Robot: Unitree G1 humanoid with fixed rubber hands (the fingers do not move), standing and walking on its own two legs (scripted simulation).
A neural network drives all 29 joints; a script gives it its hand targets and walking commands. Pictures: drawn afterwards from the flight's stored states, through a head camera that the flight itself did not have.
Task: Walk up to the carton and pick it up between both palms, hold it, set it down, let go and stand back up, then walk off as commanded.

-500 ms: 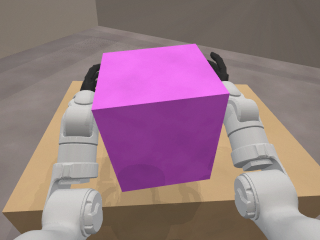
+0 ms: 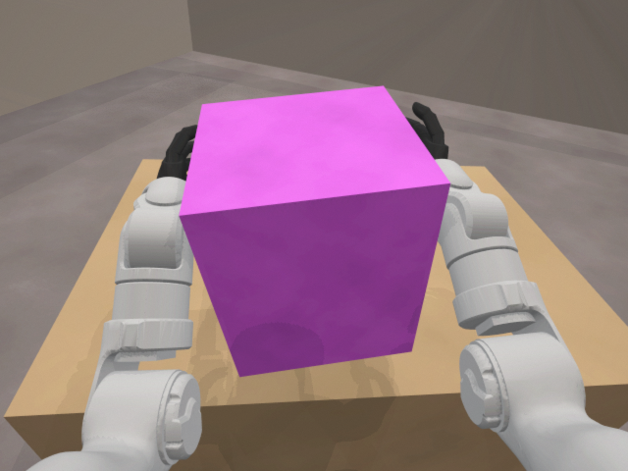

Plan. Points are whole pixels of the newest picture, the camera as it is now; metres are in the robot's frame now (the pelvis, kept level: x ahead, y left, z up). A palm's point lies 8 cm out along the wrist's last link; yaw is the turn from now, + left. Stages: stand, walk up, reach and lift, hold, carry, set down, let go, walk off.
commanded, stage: hold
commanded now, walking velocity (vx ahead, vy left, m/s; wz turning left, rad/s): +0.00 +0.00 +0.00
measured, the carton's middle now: (310, 232) +0.33 +0.00 +0.20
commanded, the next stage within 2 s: none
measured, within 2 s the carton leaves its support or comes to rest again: neither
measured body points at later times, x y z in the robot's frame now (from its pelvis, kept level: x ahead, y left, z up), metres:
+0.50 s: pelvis +0.00 +0.00 +0.00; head -0.07 +0.03 +0.44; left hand +0.38 +0.16 +0.23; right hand +0.39 -0.14 +0.26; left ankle +0.03 +0.12 -0.75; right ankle +0.02 -0.15 -0.75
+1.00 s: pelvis +0.00 +0.00 +0.00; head -0.07 +0.03 +0.44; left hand +0.38 +0.16 +0.23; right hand +0.39 -0.14 +0.26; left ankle +0.03 +0.12 -0.75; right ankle +0.02 -0.15 -0.75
